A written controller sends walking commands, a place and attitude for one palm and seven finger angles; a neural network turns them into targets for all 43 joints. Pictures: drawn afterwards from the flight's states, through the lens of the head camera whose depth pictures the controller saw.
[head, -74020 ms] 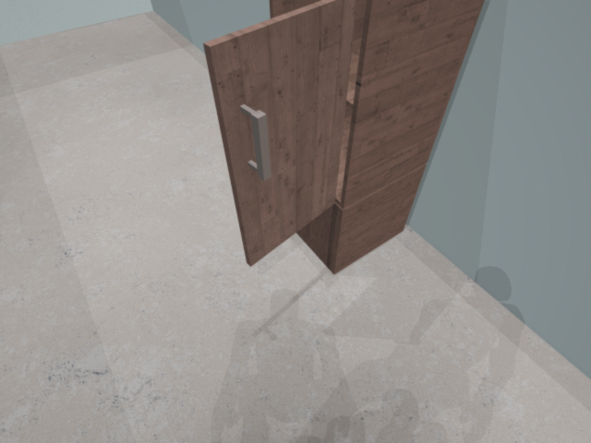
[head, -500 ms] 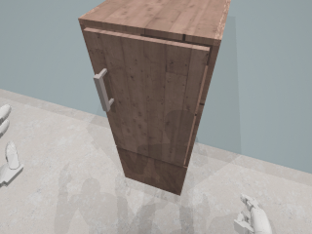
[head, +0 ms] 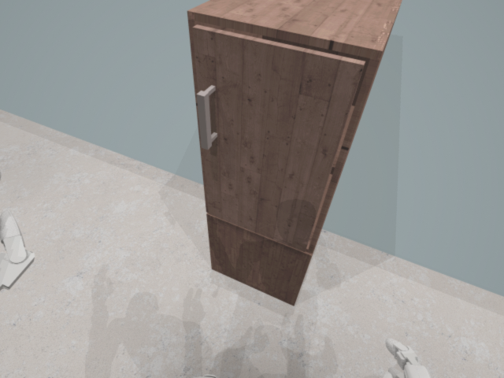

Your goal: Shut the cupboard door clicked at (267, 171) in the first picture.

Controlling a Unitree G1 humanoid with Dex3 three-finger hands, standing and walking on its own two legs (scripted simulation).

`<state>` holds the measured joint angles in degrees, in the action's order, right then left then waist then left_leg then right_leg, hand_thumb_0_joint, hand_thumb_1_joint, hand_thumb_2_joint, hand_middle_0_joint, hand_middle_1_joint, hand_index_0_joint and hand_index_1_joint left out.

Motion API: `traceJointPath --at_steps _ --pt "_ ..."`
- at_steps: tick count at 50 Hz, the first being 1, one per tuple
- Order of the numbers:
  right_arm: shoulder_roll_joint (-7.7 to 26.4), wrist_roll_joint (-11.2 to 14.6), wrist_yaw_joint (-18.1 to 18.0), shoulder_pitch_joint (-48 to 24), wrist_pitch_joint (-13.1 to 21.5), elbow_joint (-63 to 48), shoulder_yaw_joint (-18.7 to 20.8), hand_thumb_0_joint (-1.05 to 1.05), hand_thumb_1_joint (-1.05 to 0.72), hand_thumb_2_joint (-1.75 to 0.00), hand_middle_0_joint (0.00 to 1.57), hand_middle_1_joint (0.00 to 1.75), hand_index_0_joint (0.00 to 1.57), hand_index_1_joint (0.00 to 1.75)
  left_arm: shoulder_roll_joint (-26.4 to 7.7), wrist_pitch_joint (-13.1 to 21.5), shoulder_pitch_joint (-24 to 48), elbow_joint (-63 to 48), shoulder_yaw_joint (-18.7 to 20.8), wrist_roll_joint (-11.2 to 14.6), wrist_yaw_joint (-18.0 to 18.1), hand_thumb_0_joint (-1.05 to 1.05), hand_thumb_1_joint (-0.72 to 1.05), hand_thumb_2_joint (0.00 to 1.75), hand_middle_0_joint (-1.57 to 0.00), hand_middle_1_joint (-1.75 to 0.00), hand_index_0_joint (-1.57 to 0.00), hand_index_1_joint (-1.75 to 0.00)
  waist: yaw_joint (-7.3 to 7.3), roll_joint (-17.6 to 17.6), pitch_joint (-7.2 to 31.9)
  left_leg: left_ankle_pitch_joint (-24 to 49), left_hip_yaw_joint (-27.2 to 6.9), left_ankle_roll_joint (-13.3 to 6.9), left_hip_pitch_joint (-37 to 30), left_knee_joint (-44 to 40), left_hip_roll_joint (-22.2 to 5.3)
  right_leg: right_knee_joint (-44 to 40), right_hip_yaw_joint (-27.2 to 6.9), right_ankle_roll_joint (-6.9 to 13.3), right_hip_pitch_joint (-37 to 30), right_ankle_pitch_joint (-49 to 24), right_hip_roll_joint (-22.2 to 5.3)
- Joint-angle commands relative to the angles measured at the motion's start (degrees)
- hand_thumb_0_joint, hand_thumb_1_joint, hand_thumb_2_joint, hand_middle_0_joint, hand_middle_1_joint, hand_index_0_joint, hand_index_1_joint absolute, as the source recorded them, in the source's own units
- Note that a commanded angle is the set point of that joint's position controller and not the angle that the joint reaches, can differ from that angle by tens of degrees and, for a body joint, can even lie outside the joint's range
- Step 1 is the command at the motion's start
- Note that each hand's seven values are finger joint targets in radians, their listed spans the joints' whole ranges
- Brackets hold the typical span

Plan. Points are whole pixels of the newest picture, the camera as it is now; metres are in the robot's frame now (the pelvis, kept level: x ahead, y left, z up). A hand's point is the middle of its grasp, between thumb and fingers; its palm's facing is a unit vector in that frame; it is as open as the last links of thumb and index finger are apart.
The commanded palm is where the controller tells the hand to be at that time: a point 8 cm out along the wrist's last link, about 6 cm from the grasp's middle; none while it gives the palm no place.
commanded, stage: step back with the hand held close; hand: left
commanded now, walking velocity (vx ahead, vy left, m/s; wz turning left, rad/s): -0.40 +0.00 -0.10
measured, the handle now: (208, 118) +0.65 +0.15 +0.07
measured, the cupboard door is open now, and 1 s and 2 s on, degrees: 0 0 0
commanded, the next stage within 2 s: stop stepping back and stand still in 0.24 s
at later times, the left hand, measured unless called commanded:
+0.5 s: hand out of the picture +0.07 +0.31 +0.18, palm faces +0.52 -0.78 -0.35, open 7.4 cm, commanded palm +0.02 +0.33 +0.19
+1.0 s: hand out of the picture +0.04 +0.31 +0.18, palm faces +0.45 -0.82 -0.35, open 7.4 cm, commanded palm -0.01 +0.34 +0.19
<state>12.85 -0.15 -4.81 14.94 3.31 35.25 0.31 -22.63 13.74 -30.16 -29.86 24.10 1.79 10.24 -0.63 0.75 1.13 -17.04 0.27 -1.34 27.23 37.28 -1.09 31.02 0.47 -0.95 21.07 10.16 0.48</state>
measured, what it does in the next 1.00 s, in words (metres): walks backwards: right foot, then left foot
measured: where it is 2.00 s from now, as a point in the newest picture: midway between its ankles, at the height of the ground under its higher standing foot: outside the picture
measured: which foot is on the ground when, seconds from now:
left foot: down 0.00-0.30, up 0.32-0.46, down 0.48-1.00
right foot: down 0.00-0.10, up 0.12-0.24, down 0.26-0.50, up 0.52-0.76, down 0.78-1.00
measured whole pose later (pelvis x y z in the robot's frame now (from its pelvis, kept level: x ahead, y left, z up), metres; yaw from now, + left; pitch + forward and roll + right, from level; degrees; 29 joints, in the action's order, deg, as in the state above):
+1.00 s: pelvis -0.17 +0.05 +0.00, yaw -3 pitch -2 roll -2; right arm 13.4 0.0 -4.9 20.3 3.8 39.2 0.8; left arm -23.5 11.2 -29.5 -27.0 23.8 2.5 10.5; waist 1.0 -1.7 3.8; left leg -17.6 2.9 -0.4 21.1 37.4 -3.4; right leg 31.4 2.0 2.4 7.5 22.2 3.0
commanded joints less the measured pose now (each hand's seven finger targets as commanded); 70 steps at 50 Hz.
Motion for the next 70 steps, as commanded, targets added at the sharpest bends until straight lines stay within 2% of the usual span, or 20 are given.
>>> traceJointPath --at_steps 1,6,11,15,16,22,24,26,29,36,40,41,48,49,51,54,60,64,65,70 --pt "7.2 -0.2 -0.9 -5.1 3.7 -7.8 2.5 0.0 -0.9 -0.9 0.2 0.3 0.2 0.3 -11.2 3.7 7.9 -7.9 5.2 0.1 1.8 0.0 0.9 0.9 -0.2 -0.3 -0.2 -0.3 2.44 -0.8 0.1 -11.4 -5.6 -0.5 -6.6 -7.5 -3.1 -12.5 -8.0 2.8 10.7 23.3 -5.3" --pt "7.6 -0.5 -1.5 -8.1 4.7 -8.7 3.5 0.0 -0.9 -0.9 0.2 0.3 0.2 0.3 -12.9 4.8 7.2 -10.4 8.8 -0.1 0.8 0.0 0.9 0.9 -0.2 -0.3 -0.2 -0.3 0.41 11.9 6.4 -23.9 -17.8 -5.4 12.9 -27.8 -15.5 16.4 -0.7 -0.3 -14.7 10.1 4.3" --pt "6.5 0.1 0.4 -9.9 5.2 -9.4 3.9 0.0 -0.9 -0.9 0.2 0.3 0.2 0.3 -13.5 4.6 -2.6 -11.6 10.7 1.5 -0.7 0.0 0.9 0.9 -0.2 -0.3 -0.2 -0.3 0.07 12.3 7.2 -17.7 -6.6 -2.2 6.2 -20.7 -12.0 5.4 0.4 2.2 -11.5 14.4 2.9" --pt "3.6 -0.6 1.0 -8.9 5.0 -6.8 2.9 0.0 -0.9 -0.9 0.2 0.3 0.2 0.3 -16.3 6.0 -0.4 -12.9 10.7 2.0 0.3 0.0 0.9 0.9 -0.2 -0.3 -0.2 -0.3 0.96 -5.9 5.2 -3.7 3.1 4.3 -12.1 8.7 -1.9 -18.8 -24.7 9.4 11.9 7.4 -17.6" --pt "4.8 0.2 1.2 -9.3 4.5 -5.7 4.0 0.0 -0.9 -0.9 0.2 0.3 0.2 0.3 -14.2 4.5 1.1 -11.2 7.3 1.4 0.4 0.0 0.9 0.9 -0.2 -0.3 -0.2 -0.3 0.36 -10.7 6.2 -6.3 -0.8 4.0 -8.5 17.4 -1.2 -16.8 -24.9 10.6 9.0 -0.1 -18.9" --pt "5.9 -0.1 -1.5 -5.9 5.1 -5.5 2.0 0.0 -0.9 -0.9 0.2 0.3 0.2 0.3 -11.9 1.9 11.4 -7.0 4.9 0.4 0.8 0.0 0.9 0.9 -0.2 -0.3 -0.2 -0.3 1.99 0.3 1.9 1.7 -0.4 1.0 -14.5 -9.5 -0.6 -5.6 -11.8 4.0 3.3 -2.4 -7.7" --pt "8.1 0.5 -2.2 -6.0 6.7 -6.7 2.6 0.0 -0.9 -0.9 0.2 0.3 0.2 0.3 -11.9 2.5 13.4 -7.8 4.9 -0.1 1.0 0.0 0.9 0.9 -0.2 -0.3 -0.2 -0.3 0.76 11.7 2.0 0.2 -10.0 -2.0 -12.1 -19.8 -9.7 1.3 -6.5 0.7 0.4 6.5 -0.7" --pt "6.8 0.7 -2.1 -5.2 7.3 -7.5 2.2 0.0 -0.9 -0.9 0.2 0.3 0.2 0.3 -11.0 2.4 11.8 -5.7 5.2 0.1 0.8 0.0 0.9 0.9 -0.2 -0.3 -0.2 -0.3 1.08 7.0 3.5 -1.2 -11.6 -2.7 -11.2 -22.1 -12.4 4.5 -2.3 -0.1 -2.7 5.1 1.1" --pt "6.2 0.0 -0.9 -6.1 7.6 -7.1 1.9 0.0 -0.9 -0.9 0.2 0.3 0.2 0.3 -10.7 2.1 11.1 -10.9 5.4 -0.1 0.1 0.0 0.9 0.9 -0.2 -0.3 -0.2 -0.3 1.44 14.1 3.1 -27.1 -17.4 -2.3 -5.0 -32.5 -15.2 13.8 -2.6 -1.0 -4.6 11.5 1.8" --pt "5.5 -0.6 0.2 -7.3 5.4 -8.5 1.3 0.0 -0.9 -0.9 0.2 0.3 0.2 0.3 -10.9 -1.3 2.1 -10.8 4.7 0.1 0.7 0.0 0.9 0.9 -0.2 -0.3 -0.2 -0.3 1.47 9.2 3.4 -21.5 -4.6 1.2 -3.7 -23.0 -7.7 -7.3 4.2 4.1 -15.9 15.5 3.3" --pt "5.0 -1.1 0.6 -6.3 2.7 -7.3 1.5 0.0 -0.9 -0.9 0.2 0.3 0.2 0.3 -15.9 -0.5 4.9 -12.1 9.4 1.3 1.1 0.0 0.9 0.9 -0.2 -0.3 -0.2 -0.3 0.79 -7.1 2.1 -3.1 2.2 1.9 8.9 14.0 -1.4 -19.7 -24.0 16.0 -17.1 6.1 -19.4" --pt "4.8 -0.2 0.6 -5.5 3.4 -7.2 1.8 0.0 -0.9 -0.9 0.2 0.3 0.2 0.3 -15.2 0.3 5.0 -9.7 9.8 1.6 1.6 0.0 0.9 0.9 -0.2 -0.3 -0.2 -0.3 0.92 -8.0 4.1 -5.6 0.9 2.2 12.3 16.9 -1.3 -16.2 -22.1 16.3 -22.2 -3.3 -19.4" --pt "5.5 -0.3 -0.9 -6.1 4.3 -5.6 1.7 0.0 -0.9 -0.9 0.2 0.3 0.2 0.3 -11.0 1.1 10.0 -7.3 3.9 0.3 1.1 0.0 0.9 0.9 -0.2 -0.3 -0.2 -0.3 2.04 -0.7 -4.0 1.1 4.6 0.5 -14.7 -3.2 -1.1 -11.5 -7.5 9.3 3.3 21.3 -9.7" --pt "6.5 -0.2 -1.5 -6.2 5.1 -5.7 2.3 0.0 -0.9 -0.9 0.2 0.3 0.2 0.3 -11.1 1.4 11.5 -8.5 3.4 0.4 0.9 0.0 0.9 0.9 -0.2 -0.3 -0.2 -0.3 2.47 2.2 -5.0 -1.3 2.6 0.0 -18.1 -6.4 -2.0 -7.6 -5.9 7.9 6.3 22.5 -8.1" --pt "8.5 -0.5 -1.6 -5.4 5.8 -6.6 2.4 0.0 -0.9 -0.9 0.2 0.3 0.2 0.3 -10.8 2.0 10.7 -10.6 4.4 0.4 1.1 0.0 0.9 0.9 -0.2 -0.3 -0.2 -0.3 2.34 17.1 -5.0 -14.1 -21.1 -5.8 -19.5 -21.2 -14.6 8.5 -0.3 2.7 10.6 20.7 0.9" --pt "6.0 -1.2 -1.2 -6.0 7.2 -6.1 1.6 0.0 -0.9 -0.9 0.2 0.3 0.2 0.3 -15.5 2.5 9.0 -10.8 9.3 0.4 0.7 0.0 0.9 0.9 -0.2 -0.3 -0.2 -0.3 1.42 11.4 -2.9 -22.1 -25.6 -7.1 -7.9 -29.5 -17.7 17.8 -2.4 1.6 0.7 17.7 0.0" --pt "5.3 -0.4 0.6 -5.8 7.0 -7.4 1.5 0.0 -0.9 -0.9 0.2 0.3 0.2 0.3 -12.4 1.7 -3.3 -11.8 9.1 1.1 0.1 0.0 0.9 0.9 -0.2 -0.3 -0.2 -0.3 1.38 8.4 3.4 -11.8 -4.1 -1.1 -2.9 -20.8 -9.2 -4.3 1.1 1.8 -16.6 7.1 0.0" --pt "5.2 -0.4 1.0 -4.9 5.5 -6.7 2.1 0.0 -0.9 -0.9 0.2 0.3 0.2 0.3 -12.2 0.5 -3.6 -8.2 9.9 1.7 0.3 0.0 0.9 0.9 -0.2 -0.3 -0.2 -0.3 1.7 -2.4 3.0 -3.7 0.7 1.2 -7.7 -6.1 -3.2 -14.8 -14.2 5.8 -6.5 12.1 -8.0" --pt "11.6 0.1 5.7 -7.7 7.1 4.8 3.2 0.0 -0.9 -0.9 0.2 0.3 0.2 0.3 0.5 -9.0 3.3 34.3 -17.3 -4.6 -8.5 0.0 0.9 0.9 -0.2 -0.3 -0.2 -0.3 4.06 -2.1 0.1 10.4 -0.7 1.2 -5.2 5.3 -5.7 -4.3 -8.4 7.0 -1.2 -20.3 -14.9" --pt "8.4 -0.5 4.2 -3.3 0.5 3.9 2.6 0.0 -0.9 -0.9 0.2 0.3 0.2 0.3 2.5 -13.8 8.6 41.4 -19.6 -3.5 -10.5 0.0 0.9 0.9 -0.2 -0.3 -0.2 -0.3 1.99 -14.6 4.1 15.6 -1.4 0.3 -8.6 3.1 -3.9 0.3 -4.4 6.3 -4.1 -25.9 -10.0"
